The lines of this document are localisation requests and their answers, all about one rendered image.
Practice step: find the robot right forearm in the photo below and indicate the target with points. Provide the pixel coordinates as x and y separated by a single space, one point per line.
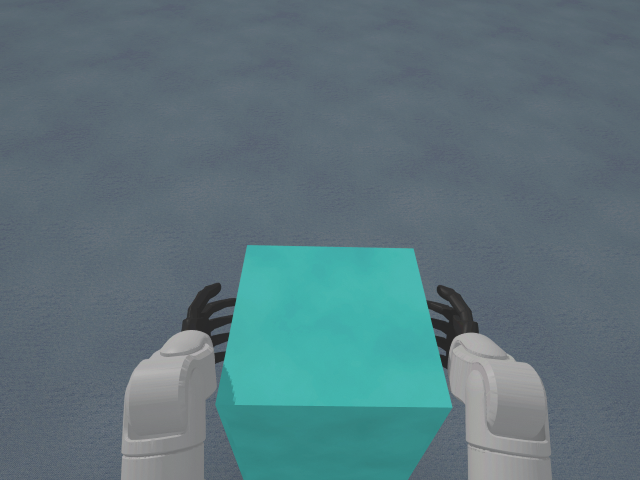
506 412

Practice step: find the robot left forearm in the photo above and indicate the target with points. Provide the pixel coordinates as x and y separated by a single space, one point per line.
164 420

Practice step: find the carton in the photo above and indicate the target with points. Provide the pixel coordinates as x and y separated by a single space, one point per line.
332 369

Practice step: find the robot left hand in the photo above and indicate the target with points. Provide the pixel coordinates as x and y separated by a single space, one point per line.
199 313

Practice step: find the robot right hand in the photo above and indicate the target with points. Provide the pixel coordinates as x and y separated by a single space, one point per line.
460 319

